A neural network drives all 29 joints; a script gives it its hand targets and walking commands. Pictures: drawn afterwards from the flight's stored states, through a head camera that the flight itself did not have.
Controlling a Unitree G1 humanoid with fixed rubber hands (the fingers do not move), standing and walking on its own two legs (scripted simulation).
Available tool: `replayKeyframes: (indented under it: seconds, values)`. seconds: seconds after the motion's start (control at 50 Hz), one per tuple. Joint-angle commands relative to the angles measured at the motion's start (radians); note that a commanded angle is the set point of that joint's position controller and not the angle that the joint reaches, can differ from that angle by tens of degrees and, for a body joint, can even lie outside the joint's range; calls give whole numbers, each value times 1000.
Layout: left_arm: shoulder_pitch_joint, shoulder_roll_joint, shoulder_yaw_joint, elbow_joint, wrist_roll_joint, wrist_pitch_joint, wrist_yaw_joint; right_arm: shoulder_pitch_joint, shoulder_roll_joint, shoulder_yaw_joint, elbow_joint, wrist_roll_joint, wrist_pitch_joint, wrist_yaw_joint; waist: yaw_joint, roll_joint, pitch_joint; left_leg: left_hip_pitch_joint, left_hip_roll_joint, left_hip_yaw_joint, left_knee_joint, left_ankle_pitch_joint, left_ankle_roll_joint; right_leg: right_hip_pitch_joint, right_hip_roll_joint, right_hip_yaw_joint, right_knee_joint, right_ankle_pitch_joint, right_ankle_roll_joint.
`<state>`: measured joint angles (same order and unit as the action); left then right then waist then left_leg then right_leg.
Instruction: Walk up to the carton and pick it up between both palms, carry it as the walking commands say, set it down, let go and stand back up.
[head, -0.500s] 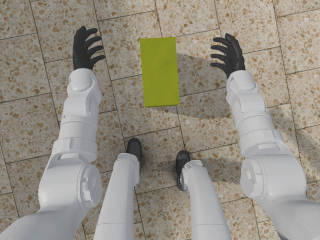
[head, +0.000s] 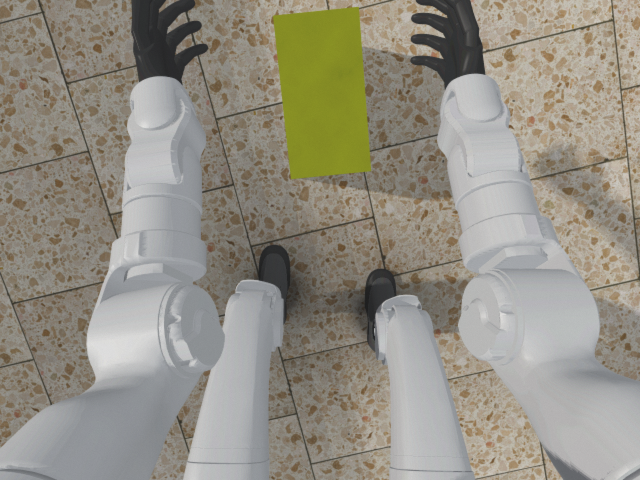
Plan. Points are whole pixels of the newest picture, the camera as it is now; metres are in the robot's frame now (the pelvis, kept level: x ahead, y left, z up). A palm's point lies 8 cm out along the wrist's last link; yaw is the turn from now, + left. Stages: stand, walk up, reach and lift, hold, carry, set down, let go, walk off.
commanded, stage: reach and lift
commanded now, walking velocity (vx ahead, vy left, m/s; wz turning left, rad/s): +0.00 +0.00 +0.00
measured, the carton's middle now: (322, 105) +0.53 +0.04 -0.55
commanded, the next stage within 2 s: none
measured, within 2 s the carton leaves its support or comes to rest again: neither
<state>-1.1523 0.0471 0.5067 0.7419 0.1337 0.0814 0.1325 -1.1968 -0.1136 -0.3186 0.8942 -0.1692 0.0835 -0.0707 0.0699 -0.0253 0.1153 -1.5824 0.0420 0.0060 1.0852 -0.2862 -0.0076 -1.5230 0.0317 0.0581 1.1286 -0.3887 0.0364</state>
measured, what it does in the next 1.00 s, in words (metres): lowers itself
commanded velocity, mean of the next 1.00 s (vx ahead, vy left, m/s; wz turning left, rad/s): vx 0.00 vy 0.00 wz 0.00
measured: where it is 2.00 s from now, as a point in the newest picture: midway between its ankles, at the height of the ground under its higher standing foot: (326, 313)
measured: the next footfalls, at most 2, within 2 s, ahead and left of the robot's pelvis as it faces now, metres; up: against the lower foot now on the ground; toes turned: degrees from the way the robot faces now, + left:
none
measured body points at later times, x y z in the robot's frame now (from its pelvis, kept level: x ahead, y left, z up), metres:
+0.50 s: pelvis -0.05 +0.00 -0.13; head +0.34 +0.02 +0.08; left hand +0.49 +0.20 -0.32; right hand +0.54 -0.11 -0.33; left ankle +0.08 +0.13 -0.61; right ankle +0.04 -0.14 -0.61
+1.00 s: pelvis -0.06 -0.01 -0.24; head +0.33 +0.02 -0.04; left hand +0.49 +0.19 -0.44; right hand +0.52 -0.11 -0.46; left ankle +0.08 +0.13 -0.61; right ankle +0.04 -0.14 -0.61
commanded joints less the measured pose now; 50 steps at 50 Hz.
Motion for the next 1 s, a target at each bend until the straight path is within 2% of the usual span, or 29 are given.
replayKeyframes:
  seconds: [0.0,0.04,0.06,0.08,0.14,0.16,0.18,0.2,0.24,0.26,0.3,0.32,0.38,0.4,0.42,0.44,0.46,0.5,0.54,0.6,0.64,0.7,0.72,0.8,0.86,0.9,0.92,0.94,0.98]
  values:
    - [-322,67,-7,-114,88,-14,1,-450,-131,-32,-197,30,-23,-23,24,-8,-1266,677,-138,22,240,497,-39,69,110,-120,157,277,24]
    - [-328,95,-16,-73,84,-1,10,-437,-138,-15,-116,43,-6,-27,48,7,-1229,631,-141,29,277,438,-41,-2,111,-129,210,216,27]
    - [-339,92,-24,-44,76,9,15,-458,-160,-6,-106,48,-1,-24,36,5,-1209,622,-138,23,298,410,-40,-64,111,-138,233,174,29]
    - [-377,103,-37,-100,76,5,23,-496,-177,-7,-136,64,0,-26,39,24,-1265,645,-136,21,314,408,-42,-58,112,-138,256,175,24]
    - [-391,128,-67,-77,40,19,40,-556,-206,41,-136,111,6,-30,60,3,-1292,634,-132,26,372,395,-36,-94,110,-152,322,150,24]
    - [-410,126,-84,-77,24,23,45,-578,-234,42,-156,113,1,-34,33,2,-1323,655,-127,17,393,388,-36,-112,109,-164,343,142,22]
    - [-395,125,-93,-29,24,27,47,-564,-223,53,-88,120,9,-33,44,-5,-1256,607,-126,16,403,356,-36,-155,109,-167,363,114,24]
    - [-415,130,-102,-31,2,31,49,-577,-234,59,-84,123,12,-35,28,-14,-1278,611,-124,15,417,337,-33,-152,106,-170,376,98,21]
    - [-453,136,-136,-53,-30,29,48,-603,-232,90,-89,152,16,-37,25,-10,-1300,582,-124,22,452,320,-34,-133,100,-163,405,98,17]
    - [-472,149,-148,-64,-46,26,51,-637,-237,108,-118,170,13,-38,41,-15,-1328,590,-123,21,471,338,-31,-126,101,-162,430,111,16]
    - [-499,186,-135,-31,-61,29,60,-658,-264,116,-79,184,17,-43,52,-24,-1275,544,-122,28,501,287,-29,-163,96,-155,455,57,10]
    - [-509,191,-143,-13,-80,31,58,-662,-283,109,-43,172,20,-46,25,-42,-1251,496,-123,30,515,237,-30,-149,93,-161,474,33,8]
    - [-568,222,-149,-13,-107,27,58,-721,-270,152,-58,214,24,-55,51,-54,-1259,441,-124,43,561,221,-24,-107,86,-142,516,40,8]
    - [-586,230,-154,-1,-124,27,58,-737,-284,156,-54,213,24,-56,36,-64,-1266,446,-123,37,579,222,-22,-109,85,-144,536,38,7]
    - [-588,244,-146,34,-127,30,56,-751,-281,166,-33,230,28,-58,55,-68,-1231,418,-121,41,599,208,-18,-125,82,-136,553,24,10]
    - [-603,246,-150,25,-135,29,55,-760,-296,165,-38,227,26,-60,43,-68,-1261,424,-121,43,615,216,-22,-107,79,-136,568,35,9]
    - [-591,254,-149,59,-139,28,54,-759,-287,178,-27,233,27,-61,58,-77,-1242,410,-124,43,626,222,-20,-94,78,-133,587,47,13]
    - [-643,270,-167,31,-167,20,51,-797,-300,203,-45,250,25,-67,53,-83,-1295,417,-124,47,667,242,-19,-55,71,-129,620,70,13]
    - [-668,294,-175,41,-173,19,56,-839,-332,216,-62,277,23,-71,71,-53,-1353,466,-120,48,706,260,-21,-44,63,-129,665,77,10]
    - [-679,284,-204,58,-219,18,50,-848,-344,236,-74,291,17,-77,28,-75,-1330,463,-121,37,767,318,-15,-78,63,-129,708,113,12]
    - [-712,309,-201,87,-204,8,52,-854,-365,219,-38,290,12,-76,35,-43,-1237,419,-117,37,792,293,-20,-126,60,-121,732,89,11]
    - [-720,295,-187,170,-185,8,38,-836,-360,230,59,287,17,-55,41,-38,-1040,332,-108,21,817,209,-25,-257,47,-110,759,-6,12]
    - [-729,278,-202,192,-192,7,31,-824,-354,233,94,287,17,-47,24,-39,-975,302,-107,17,819,171,-29,-274,43,-115,770,-28,11]
    - [-740,282,-185,240,-160,-4,19,-860,-350,261,95,315,3,-25,59,-39,-909,270,-102,15,860,158,-29,-312,38,-96,798,-45,14]
    - [-737,282,-171,266,-154,-13,3,-860,-348,269,113,301,-8,-15,53,-59,-850,224,-100,11,895,172,-30,-346,37,-91,828,-38,18]
    - [-728,286,-165,298,-135,-20,-1,-831,-347,270,162,309,-10,-6,68,-38,-799,212,-95,10,915,169,-33,-386,39,-87,850,-43,20]
    - [-735,296,-156,289,-126,-25,-2,-840,-353,264,149,304,-13,-4,72,-41,-797,206,-95,8,921,165,-34,-382,37,-82,857,-47,21]
    - [-762,283,-181,272,-148,-28,-7,-869,-351,269,119,306,-19,-3,51,-45,-805,223,-96,-2,926,180,-31,-396,38,-88,864,-39,20]
    - [-718,283,-167,326,-144,-32,-16,-849,-345,283,128,301,-24,1,59,-59,-776,197,-96,-1,947,205,-31,-395,37,-87,882,-15,26]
